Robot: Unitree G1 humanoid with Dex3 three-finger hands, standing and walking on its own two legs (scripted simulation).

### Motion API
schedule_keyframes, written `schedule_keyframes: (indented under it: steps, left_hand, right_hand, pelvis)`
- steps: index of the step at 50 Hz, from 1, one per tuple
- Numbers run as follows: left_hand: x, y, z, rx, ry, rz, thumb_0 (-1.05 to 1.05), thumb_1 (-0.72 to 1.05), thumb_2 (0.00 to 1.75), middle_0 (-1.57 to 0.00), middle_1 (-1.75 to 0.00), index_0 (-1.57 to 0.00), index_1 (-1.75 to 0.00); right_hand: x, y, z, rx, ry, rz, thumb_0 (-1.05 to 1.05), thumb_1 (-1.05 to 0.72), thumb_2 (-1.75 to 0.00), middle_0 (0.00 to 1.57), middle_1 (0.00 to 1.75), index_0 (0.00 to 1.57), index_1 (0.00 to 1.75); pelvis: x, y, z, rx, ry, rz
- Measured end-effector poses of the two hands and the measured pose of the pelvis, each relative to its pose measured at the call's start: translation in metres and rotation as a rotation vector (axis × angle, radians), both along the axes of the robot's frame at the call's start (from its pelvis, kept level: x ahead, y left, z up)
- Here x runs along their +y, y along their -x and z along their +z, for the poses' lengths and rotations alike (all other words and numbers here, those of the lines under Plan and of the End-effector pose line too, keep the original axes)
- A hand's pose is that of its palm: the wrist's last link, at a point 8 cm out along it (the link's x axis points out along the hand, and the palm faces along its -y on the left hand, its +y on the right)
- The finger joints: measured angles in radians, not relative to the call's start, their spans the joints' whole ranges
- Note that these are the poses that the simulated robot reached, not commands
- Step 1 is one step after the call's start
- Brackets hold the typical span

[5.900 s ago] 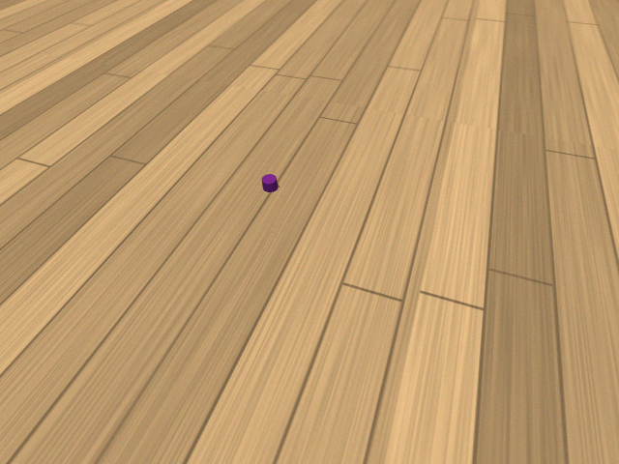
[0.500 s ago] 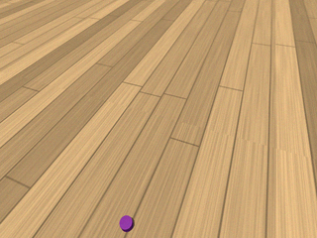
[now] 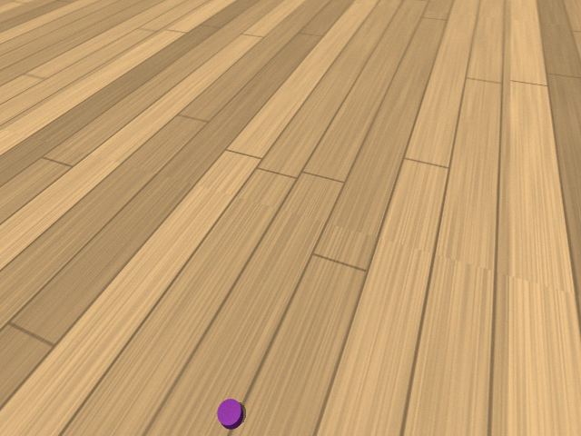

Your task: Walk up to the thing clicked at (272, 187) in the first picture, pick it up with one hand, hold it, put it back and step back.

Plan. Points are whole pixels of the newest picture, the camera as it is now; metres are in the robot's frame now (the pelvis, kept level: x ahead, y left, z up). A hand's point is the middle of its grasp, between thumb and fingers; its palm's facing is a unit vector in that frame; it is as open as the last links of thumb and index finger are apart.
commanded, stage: stand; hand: left
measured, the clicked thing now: (230, 414) +0.33 +0.24 -0.75
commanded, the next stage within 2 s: none
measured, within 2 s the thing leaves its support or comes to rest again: neither
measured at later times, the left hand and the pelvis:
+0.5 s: hand out of the picture +0.09 +0.25 -0.16, palm faces -0.02 -0.94 -0.35, open 7.3 cm; pelvis +0.01 +0.00 +0.00, yaw +0 degrees
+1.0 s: hand out of the picture +0.07 +0.25 -0.16, palm faces -0.02 -0.94 -0.34, open 7.3 cm; pelvis +0.00 +0.00 +0.00, yaw +0 degrees
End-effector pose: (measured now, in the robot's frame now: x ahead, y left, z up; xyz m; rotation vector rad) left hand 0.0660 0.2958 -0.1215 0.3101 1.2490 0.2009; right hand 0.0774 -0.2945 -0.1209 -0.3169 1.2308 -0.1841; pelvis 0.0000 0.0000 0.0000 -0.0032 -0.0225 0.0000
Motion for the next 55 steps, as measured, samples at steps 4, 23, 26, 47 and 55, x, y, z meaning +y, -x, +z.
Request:
schedule_keyframes:
  steps: [4, 23, 26, 47, 55]
  left_hand:
    - [-0.001, -0.004, 0.000, 0.000, -0.001, -0.003, 0.01, 0.91, 0.90, -0.21, -0.30, -0.21, -0.30]
    - [-0.001, -0.020, 0.003, -0.030, -0.008, -0.011, 0.01, 0.91, 0.90, -0.21, -0.30, -0.21, -0.30]
    - [-0.001, -0.020, 0.004, -0.030, -0.008, -0.014, 0.01, 0.91, 0.90, -0.21, -0.30, -0.21, -0.30]
    - [0.000, 0.002, 0.001, 0.002, -0.004, -0.001, 0.01, 0.91, 0.90, -0.21, -0.30, -0.21, -0.30]
    - [0.001, 0.006, 0.000, 0.011, -0.004, 0.000, 0.01, 0.91, 0.90, -0.21, -0.30, -0.21, -0.30]
  right_hand:
    - [-0.001, -0.001, -0.001, 0.007, 0.000, -0.002, 0.00, -0.91, -0.90, 0.20, 0.30, 0.20, 0.30]
    - [-0.001, -0.009, 0.000, -0.010, 0.000, -0.007, 0.00, -0.91, -0.90, 0.20, 0.30, 0.20, 0.30]
    - [-0.001, -0.008, 0.001, -0.009, 0.000, -0.009, 0.00, -0.91, -0.90, 0.20, 0.30, 0.20, 0.30]
    - [-0.001, 0.009, 0.000, 0.008, -0.001, -0.011, 0.00, -0.91, -0.90, 0.20, 0.30, 0.20, 0.30]
    - [-0.001, 0.013, 0.000, 0.021, 0.002, -0.012, 0.00, -0.91, -0.90, 0.20, 0.30, 0.20, 0.30]
  pelvis:
    - [-0.001, -0.003, 0.000, 0.002, 0.000, 0.000]
    - [-0.002, -0.009, 0.000, -0.006, -0.001, -0.006]
    - [-0.002, -0.008, 0.001, -0.006, -0.001, -0.006]
    - [-0.001, -0.001, 0.001, -0.015, -0.002, -0.007]
    - [-0.001, 0.000, 0.001, -0.014, 0.000, -0.007]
